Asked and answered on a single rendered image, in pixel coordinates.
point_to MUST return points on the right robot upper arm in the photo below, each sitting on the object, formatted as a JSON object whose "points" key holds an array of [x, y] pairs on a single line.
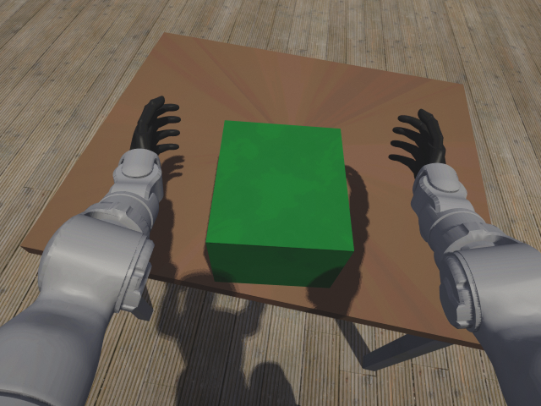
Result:
{"points": [[495, 293]]}

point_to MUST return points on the robot right forearm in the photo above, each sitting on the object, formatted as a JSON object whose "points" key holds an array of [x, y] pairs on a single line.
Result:
{"points": [[447, 220]]}

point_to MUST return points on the table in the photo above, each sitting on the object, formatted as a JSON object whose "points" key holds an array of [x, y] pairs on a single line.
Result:
{"points": [[391, 280]]}

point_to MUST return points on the robot left forearm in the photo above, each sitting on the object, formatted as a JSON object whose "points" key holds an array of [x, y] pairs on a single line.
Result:
{"points": [[132, 202]]}

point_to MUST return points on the right robot hand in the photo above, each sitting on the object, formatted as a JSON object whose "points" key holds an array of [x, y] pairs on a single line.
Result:
{"points": [[429, 148]]}

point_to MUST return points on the carton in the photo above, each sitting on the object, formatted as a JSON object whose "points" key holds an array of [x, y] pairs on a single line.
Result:
{"points": [[280, 211]]}

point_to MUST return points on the left robot upper arm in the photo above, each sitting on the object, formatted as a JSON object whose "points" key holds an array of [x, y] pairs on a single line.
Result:
{"points": [[49, 353]]}

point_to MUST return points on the left robot hand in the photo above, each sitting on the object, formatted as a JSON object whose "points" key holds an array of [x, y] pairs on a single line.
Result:
{"points": [[146, 135]]}

